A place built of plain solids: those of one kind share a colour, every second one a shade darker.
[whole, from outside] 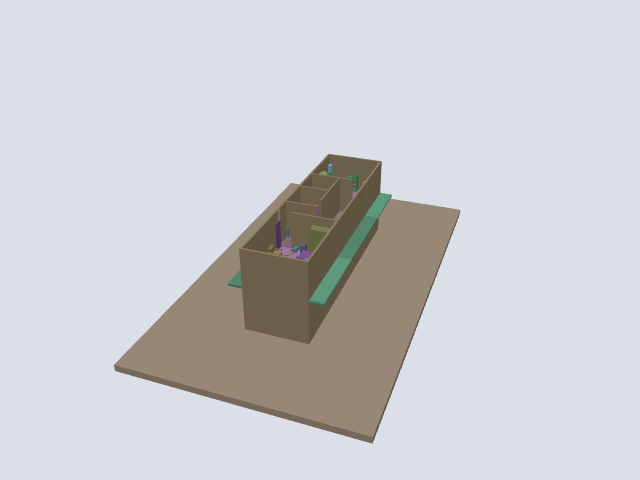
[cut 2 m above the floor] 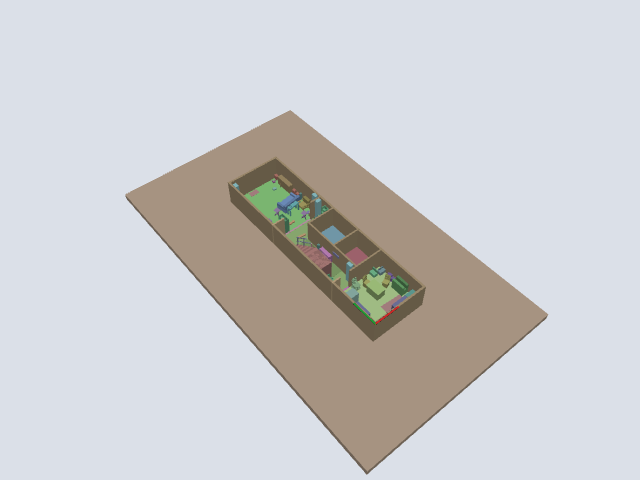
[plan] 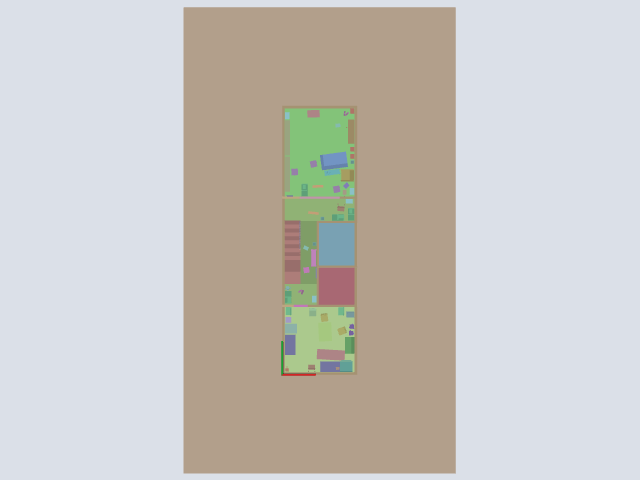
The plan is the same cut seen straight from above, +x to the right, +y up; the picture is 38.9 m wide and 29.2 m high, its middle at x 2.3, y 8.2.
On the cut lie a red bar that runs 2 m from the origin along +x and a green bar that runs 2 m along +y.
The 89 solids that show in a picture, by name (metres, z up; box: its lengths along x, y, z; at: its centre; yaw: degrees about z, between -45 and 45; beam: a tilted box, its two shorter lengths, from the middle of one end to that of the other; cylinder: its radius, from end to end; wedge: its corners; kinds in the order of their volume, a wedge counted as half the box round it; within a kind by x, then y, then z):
{
 "under_1": {"box": [16.56, 28.36, 0.5], "at": [2.28, 8.18, -0.52]},
 "wall_1": {"box": [0.16, 3.97, 6.24], "at": [0.08, 2.15, 2.82]},
 "wall_2": {"box": [0.16, 6.45, 6.24], "at": [0.08, 7.49, 2.82]},
 "wall_3": {"box": [0.16, 5.36, 6.24], "at": [0.08, 13.52, 2.82]},
 "wall_4": {"box": [0.71, 0.13, 3.13], "at": [0.35, 4.2, 1.27]},
 "wall_5": {"box": [1.06, 0.13, 3.13], "at": [0.53, 10.78, 1.27]},
 "wall_6": {"box": [3.45, 0.13, 2.81], "at": [1.73, 10.78, 4.54]},
 "wall_7": {"box": [0.13, 2.26, 6.24], "at": [2.17, 5.39, 2.82]},
 "wall_8": {"box": [0.13, 1.72, 2.81], "at": [2.17, 7.51, 4.54]},
 "wall_9": {"box": [0.13, 2.58, 3.13], "at": [2.17, 7.94, 1.27]},
 "wall_10": {"box": [4.56, 0.16, 6.24], "at": [2.28, 0.08, 2.82]},
 "wall_11": {"box": [4.56, 0.16, 6.24], "at": [2.28, 16.28, 2.82]},
 "wall_12": {"box": [3.45, 0.13, 2.81], "at": [2.83, 4.2, 4.54]},
 "wall_13": {"box": [3.0, 0.13, 3.13], "at": [3.06, 4.2, 1.27]},
 "wall_14": {"box": [2.46, 0.13, 6.24], "at": [3.33, 6.58, 2.82]},
 "wall_15": {"box": [2.46, 0.13, 6.24], "at": [3.33, 9.29, 2.82]},
 "wall_16": {"box": [1.06, 0.13, 3.13], "at": [4.03, 10.78, 1.27]},
 "wall_17": {"box": [0.16, 3.97, 6.24], "at": [4.48, 2.15, 2.82]},
 "wall_18": {"box": [0.16, 2.26, 6.24], "at": [4.48, 5.39, 2.82]},
 "wall_19": {"box": [0.16, 2.58, 6.24], "at": [4.48, 7.94, 2.82]},
 "wall_20": {"box": [0.16, 1.35, 6.24], "at": [4.48, 10.04, 2.82]},
 "wall_21": {"box": [0.16, 5.36, 6.24], "at": [4.48, 13.52, 2.82]},
 "stair_1": {"box": [0.95, 0.5, 3.06], "at": [0.63, 5.77, 1.23]},
 "stair_2": {"box": [0.95, 0.74, 2.88], "at": [0.63, 5.89, 1.14]},
 "stair_3": {"box": [0.95, 1.46, 2.33], "at": [0.63, 6.25, 0.86]},
 "stair_4": {"box": [0.95, 1.7, 2.14], "at": [0.63, 6.37, 0.77]},
 "stair_5": {"box": [0.95, 1.94, 1.96], "at": [0.63, 6.49, 0.68]},
 "stair_6": {"box": [0.95, 2.18, 1.77], "at": [0.63, 6.61, 0.59]},
 "stair_7": {"box": [0.95, 2.42, 1.59], "at": [0.63, 6.73, 0.49]},
 "stair_8": {"box": [0.95, 2.66, 1.4], "at": [0.63, 6.85, 0.4]},
 "stair_9": {"box": [0.95, 2.9, 1.22], "at": [0.63, 6.97, 0.31]},
 "stair_10": {"box": [0.95, 3.14, 1.04], "at": [0.63, 7.09, 0.22]},
 "stair_11": {"box": [0.95, 3.38, 0.85], "at": [0.63, 7.21, 0.13]},
 "stair_12": {"box": [0.95, 3.62, 0.67], "at": [0.63, 7.33, 0.03]},
 "stair_13": {"box": [0.95, 3.86, 0.48], "at": [0.63, 7.45, -0.06]},
 "floor_living_1": {"box": [4.24, 5.36, 0.5], "at": [2.28, 13.52, -0.41]},
 "floor_kitchen_1": {"box": [4.24, 3.97, 0.66], "at": [2.28, 2.15, -0.33]},
 "floor_hall_1": {"box": [1.94, 1.26, 0.66], "at": [1.13, 4.89, -0.33]},
 "floor_hall_2": {"box": [0.99, 3.84, 0.66], "at": [1.6, 7.44, -0.33]},
 "floor_hall_3": {"box": [4.24, 1.35, 0.66], "at": [2.28, 10.04, -0.33]},
 "floor_wc_1": {"box": [2.17, 2.58, 0.66], "at": [3.31, 7.94, -0.33]},
 "upper_floor_bedroom_1": {"box": [4.24, 5.36, 0.16], "at": [2.28, 13.52, 3.05]},
 "upper_floor_next_1": {"box": [1.0, 3.97, 0.16], "at": [-0.5, 2.15, 3.05]},
 "upper_floor_next_2": {"box": [1.0, 6.45, 0.16], "at": [-0.5, 7.49, 3.05]},
 "upper_floor_next_3": {"box": [1.0, 5.36, 0.16], "at": [-0.5, 13.52, 3.05]},
 "upper_floor_next_4": {"box": [1.0, 0.16, 0.16], "at": [-0.5, 16.28, 3.05]},
 "upper_floor_next_5": {"box": [1.0, 5.36, 0.16], "at": [5.06, 13.52, 3.05]},
 "upper_floor_next_6": {"box": [1.0, 0.16, 0.16], "at": [5.06, 16.28, 3.05]},
 "floor_store_1": {"box": [2.17, 2.26, 0.66], "at": [3.31, 5.39, -0.33]},
 "fixture_wardrobe_bedroom_1": {"box": [1.35, 0.61, 2.2], "at": [1.14, 11.14, 4.18]},
 "bookcase_1": {"box": [0.31, 2.14, 1.15], "at": [0.33, 12.21, 0.41]},
 "bookcase_2": {"box": [0.31, 2.14, 1.15], "at": [0.33, 14.41, 0.41]},
 "child_bed_1": {"box": [2.06, 1.06, 0.4], "at": [1.17, 12.2, 3.51]},
 "fridge_flat_1": {"box": [0.73, 0.6, 1.66], "at": [0.54, 2.81, 0.83]},
 "upper_floor_landing_1": {"box": [4.24, 1.05, 0.16], "at": [2.28, 10.19, 3.05]},
 "billy_1": {"box": [0.28, 0.42, 2.02], "at": [1.95, 4.6, 1.01]},
 "billy_2": {"box": [0.42, 0.28, 2.02], "at": [4.08, 10.56, 1.01]},
 "billy_3": {"box": [0.28, 0.42, 2.02], "at": [4.25, 0.38, 4.14]},
 "sofa_1": {"box": [1.6, 0.93, 0.34], "at": [3.15, 13.01, 0.12], "yaw": 7.7},
 "sofa_2": {"box": [1.6, 0.23, 0.39], "at": [3.2, 12.66, 0.48], "yaw": 7.7},
 "kitchen_table_1": {"box": [0.71, 1.06, 0.72], "at": [2.61, 2.61, 0.36], "yaw": 2.7},
 "kitchen_table_2": {"box": [0.8, 1.15, 0.028], "at": [2.61, 2.61, 0.74], "yaw": 2.7},
 "range_cooker_1": {"box": [0.76, 0.65, 0.94], "at": [3.9, 0.49, 0.47]},
 "drying_rack_1": {"box": [0.19, 1.02, 0.35], "at": [3.91, 1.79, 0.71]},
 "drying_rack_2": {"box": [0.57, 1.02, 0.53], "at": [4.1, 1.79, 0.27]},
 "drying_rack_3": {"box": [0.19, 1.02, 0.35], "at": [4.3, 1.79, 0.71]},
 "cube_shelf_1": {"box": [0.39, 1.46, 0.76], "at": [4.2, 14.79, 0.22]},
 "armchair_frame_1": {"box": [0.74, 0.63, 0.18], "at": [3.96, 12.13, 0.16]},
 "armchair_frame_2": {"box": [0.26, 0.62, 0.41], "at": [4.24, 12.13, 0.45]},
 "armchair_frame_3": {"box": [0.26, 0.62, 0.41], "at": [4.24, 12.44, 3.74]},
 "floor_gap_living_hall_1": {"box": [2.44, 0.13, 0.66], "at": [2.28, 10.78, -0.33]},
 "rug_1": {"box": [0.75, 0.45, 0.08], "at": [1.91, 15.88, -0.19], "yaw": 1.0},
 "rug_2": {"box": [1.7, 0.62, 0.08], "at": [2.96, 1.22, -0.03], "yaw": -3.3},
 "recycling_tote_1": {"box": [0.37, 0.5, 0.29], "at": [3.07, 11.1, 3.27]},
 "recycling_tote_2": {"box": [0.5, 0.37, 0.29], "at": [4.14, 3.67, 0.14]},
 "recycling_crate_1": {"box": [0.36, 0.48, 0.28], "at": [0.39, 3.88, 0.14]},
 "recycling_crate_2": {"box": [0.36, 0.48, 0.28], "at": [3.59, 3.87, 0.14]},
 "laundry_basket_1": {"box": [0.37, 0.37, 0.6], "at": [2.42, 11.08, 3.43]},
 "counter_run_1": {"box": [0.64, 1.23, 0.038], "at": [0.49, 1.82, 0.9]},
 "counter_run_2": {"box": [1.21, 0.64, 0.038], "at": [2.92, 0.49, 0.9]},
 "leaf_bedroom_door_1": {"box": [0.035, 0.79, 2.11], "at": [4.22, 11.23, 4.18]},
 "console_1": {"box": [0.3, 1.05, 0.13], "at": [1.92, 7.11, 0.71]},
 "hall_table_1": {"box": [0.93, 0.32, 0.1], "at": [3.04, 12.32, 0.57], "yaw": 7.7},
 "flat_shelf_1": {"box": [0.39, 0.05, 1.46], "at": [1.36, 10.89, 0.57]},
 "kitchen_chair_1": {"box": [0.43, 0.43, 0.06], "at": [2.57, 3.45, 0.42], "yaw": 7.1},
 "kitchen_chair_2": {"box": [0.43, 0.43, 0.06], "at": [3.61, 2.66, 0.42], "yaw": 19.5},
 "side_table_1": {"box": [0.4, 0.4, 0.021], "at": [0.76, 12.34, 0.38], "yaw": 2.3},
 "side_table_2": {"box": [0.4, 0.4, 0.021], "at": [1.91, 12.82, 0.38], "yaw": 12.3},
 "side_table_3": {"box": [0.4, 0.4, 0.021], "at": [3.31, 11.29, 0.38], "yaw": 10.5}
}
